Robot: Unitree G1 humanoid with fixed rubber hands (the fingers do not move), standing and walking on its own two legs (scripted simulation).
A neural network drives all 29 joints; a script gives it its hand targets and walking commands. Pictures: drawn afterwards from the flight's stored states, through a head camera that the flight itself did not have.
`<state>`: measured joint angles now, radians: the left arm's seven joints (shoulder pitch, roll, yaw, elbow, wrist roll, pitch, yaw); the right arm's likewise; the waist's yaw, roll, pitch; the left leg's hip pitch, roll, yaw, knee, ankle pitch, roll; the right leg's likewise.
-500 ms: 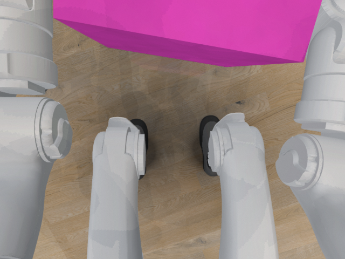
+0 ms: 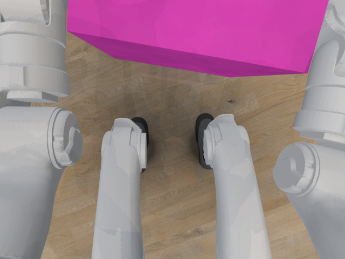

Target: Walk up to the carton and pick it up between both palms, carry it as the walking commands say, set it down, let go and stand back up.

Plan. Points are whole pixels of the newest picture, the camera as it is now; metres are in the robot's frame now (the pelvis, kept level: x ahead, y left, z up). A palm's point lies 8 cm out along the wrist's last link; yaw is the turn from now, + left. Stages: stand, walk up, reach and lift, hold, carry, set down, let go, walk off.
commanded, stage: reach and lift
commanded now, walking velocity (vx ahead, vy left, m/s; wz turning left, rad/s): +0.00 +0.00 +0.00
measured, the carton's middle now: (189, 5) +0.54 -0.03 -0.16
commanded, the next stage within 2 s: none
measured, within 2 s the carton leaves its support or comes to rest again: neither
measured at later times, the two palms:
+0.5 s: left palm out of the picture +0.57 +0.15 -0.02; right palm out of the picture +0.51 -0.23 -0.03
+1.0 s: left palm out of the picture +0.54 +0.16 +0.05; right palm out of the picture +0.47 -0.22 +0.05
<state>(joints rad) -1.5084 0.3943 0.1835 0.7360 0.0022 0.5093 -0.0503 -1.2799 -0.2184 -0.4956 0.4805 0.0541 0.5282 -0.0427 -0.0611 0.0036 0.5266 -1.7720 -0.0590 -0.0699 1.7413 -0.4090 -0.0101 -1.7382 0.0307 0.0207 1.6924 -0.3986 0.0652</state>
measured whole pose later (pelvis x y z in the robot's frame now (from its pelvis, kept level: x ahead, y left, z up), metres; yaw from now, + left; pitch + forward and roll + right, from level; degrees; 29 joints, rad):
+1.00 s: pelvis +0.00 +0.00 +0.12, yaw +2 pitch +15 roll -3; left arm -1.23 0.29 0.22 0.63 0.04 0.50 -0.08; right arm -1.00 -0.13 -0.48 0.35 -0.01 0.52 0.00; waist -0.08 0.03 0.52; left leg -1.27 -0.06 -0.08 1.33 -0.32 0.00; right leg -1.23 0.01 0.02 1.28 -0.32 0.05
